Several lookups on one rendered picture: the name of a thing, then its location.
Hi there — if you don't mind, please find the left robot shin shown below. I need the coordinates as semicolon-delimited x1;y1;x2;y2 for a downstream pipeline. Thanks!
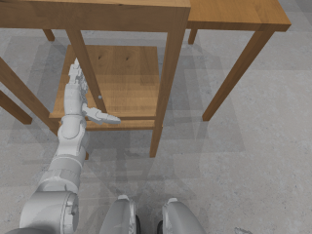
118;195;137;234

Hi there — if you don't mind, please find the robot left hand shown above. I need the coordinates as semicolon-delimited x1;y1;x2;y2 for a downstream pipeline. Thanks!
63;58;121;125

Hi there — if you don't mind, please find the right robot thigh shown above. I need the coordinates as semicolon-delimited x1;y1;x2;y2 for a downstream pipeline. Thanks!
162;201;207;234

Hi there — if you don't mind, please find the left robot upper arm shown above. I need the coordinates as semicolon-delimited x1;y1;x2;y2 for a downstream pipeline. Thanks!
5;190;79;234

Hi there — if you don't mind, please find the robot left forearm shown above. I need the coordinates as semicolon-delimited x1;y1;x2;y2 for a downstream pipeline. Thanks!
19;114;89;228

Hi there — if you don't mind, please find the table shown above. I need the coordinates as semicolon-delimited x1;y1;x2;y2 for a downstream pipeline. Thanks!
0;0;292;125

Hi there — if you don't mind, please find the chair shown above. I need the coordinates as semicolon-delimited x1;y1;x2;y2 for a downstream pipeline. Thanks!
0;0;191;160

